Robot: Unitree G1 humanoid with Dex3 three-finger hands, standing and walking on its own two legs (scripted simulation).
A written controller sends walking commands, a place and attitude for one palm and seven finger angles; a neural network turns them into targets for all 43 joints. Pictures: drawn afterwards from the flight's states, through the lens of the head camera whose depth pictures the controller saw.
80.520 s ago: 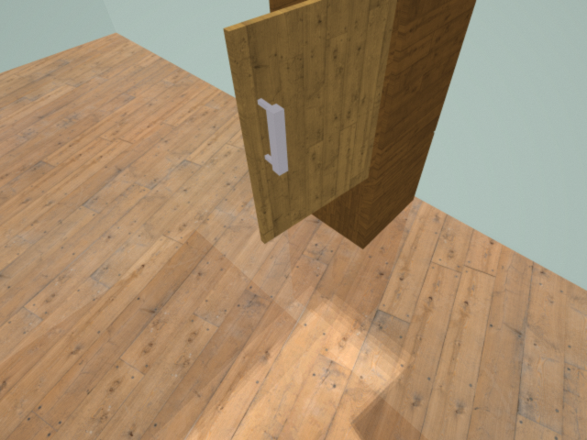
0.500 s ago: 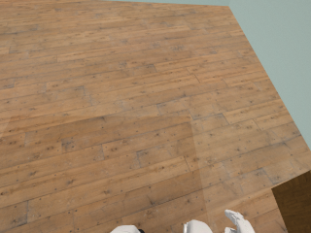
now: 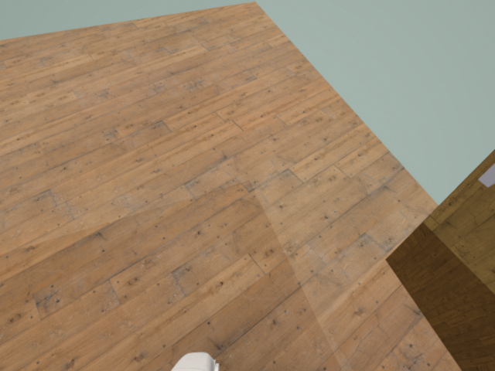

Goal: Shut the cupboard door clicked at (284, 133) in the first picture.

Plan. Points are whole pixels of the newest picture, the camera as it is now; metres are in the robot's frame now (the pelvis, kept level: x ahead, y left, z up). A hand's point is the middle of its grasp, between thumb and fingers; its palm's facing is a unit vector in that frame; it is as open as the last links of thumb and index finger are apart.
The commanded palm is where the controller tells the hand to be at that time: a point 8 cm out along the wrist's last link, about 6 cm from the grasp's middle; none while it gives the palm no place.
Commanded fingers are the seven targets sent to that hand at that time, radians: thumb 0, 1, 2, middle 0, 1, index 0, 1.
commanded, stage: turn to face it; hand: left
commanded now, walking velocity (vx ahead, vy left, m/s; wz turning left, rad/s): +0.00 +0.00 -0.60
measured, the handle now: out of the picture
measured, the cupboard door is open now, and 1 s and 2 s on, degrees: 7 7 7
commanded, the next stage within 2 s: take the last steps up to it in 1.62 s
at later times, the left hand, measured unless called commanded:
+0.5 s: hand (144, 337) +0.18 +0.21 -0.15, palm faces -0.30 -0.92 -0.24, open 7.4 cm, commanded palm none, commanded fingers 0.00 0.90 0.90 -0.20 -0.30 -0.20 -0.30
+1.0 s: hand (151, 338) +0.19 +0.20 -0.18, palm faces -0.53 -0.82 -0.19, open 7.4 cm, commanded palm none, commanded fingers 0.00 0.90 0.90 -0.20 -0.30 -0.20 -0.30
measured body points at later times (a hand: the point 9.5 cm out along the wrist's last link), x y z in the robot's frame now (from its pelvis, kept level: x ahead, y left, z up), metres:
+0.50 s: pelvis +0.00 +0.04 +0.00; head +0.04 +0.03 +0.45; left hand +0.20 +0.26 -0.13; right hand -0.03 -0.21 -0.14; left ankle +0.02 +0.15 -0.74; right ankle -0.04 -0.09 -0.71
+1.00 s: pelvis +0.01 +0.07 +0.00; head +0.06 +0.07 +0.44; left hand +0.22 +0.25 -0.16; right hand -0.07 -0.19 -0.12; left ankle +0.08 +0.15 -0.74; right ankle -0.07 -0.04 -0.68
